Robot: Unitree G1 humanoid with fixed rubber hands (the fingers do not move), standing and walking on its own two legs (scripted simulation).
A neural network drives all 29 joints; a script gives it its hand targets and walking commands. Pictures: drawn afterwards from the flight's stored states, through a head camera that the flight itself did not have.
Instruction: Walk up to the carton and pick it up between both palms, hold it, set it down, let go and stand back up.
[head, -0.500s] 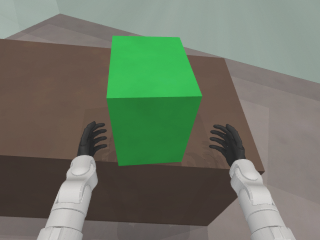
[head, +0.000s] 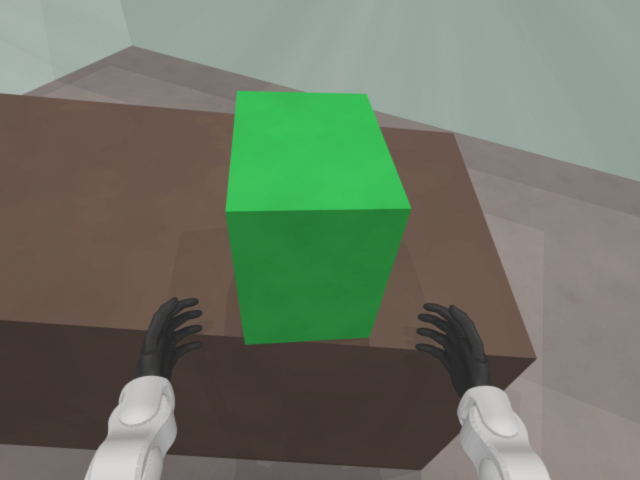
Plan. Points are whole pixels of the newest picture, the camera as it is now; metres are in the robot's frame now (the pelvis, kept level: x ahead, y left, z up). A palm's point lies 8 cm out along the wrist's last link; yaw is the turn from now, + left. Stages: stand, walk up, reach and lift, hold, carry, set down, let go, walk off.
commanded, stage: set down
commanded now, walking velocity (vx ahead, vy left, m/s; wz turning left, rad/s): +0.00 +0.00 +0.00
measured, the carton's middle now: (305, 219) +0.48 +0.06 +0.07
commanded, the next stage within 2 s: let go in 1.46 s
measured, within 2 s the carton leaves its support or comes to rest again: neither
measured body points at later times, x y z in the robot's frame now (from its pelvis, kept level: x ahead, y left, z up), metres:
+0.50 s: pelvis +0.00 +0.03 +0.00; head -0.01 +0.05 +0.45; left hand +0.21 +0.23 +0.01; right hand +0.21 -0.17 +0.01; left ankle +0.04 +0.17 -0.74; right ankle +0.02 -0.07 -0.74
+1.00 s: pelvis +0.02 +0.03 +0.00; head +0.03 +0.05 +0.45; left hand +0.20 +0.24 -0.04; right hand +0.21 -0.18 -0.03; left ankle +0.04 +0.17 -0.74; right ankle +0.02 -0.07 -0.74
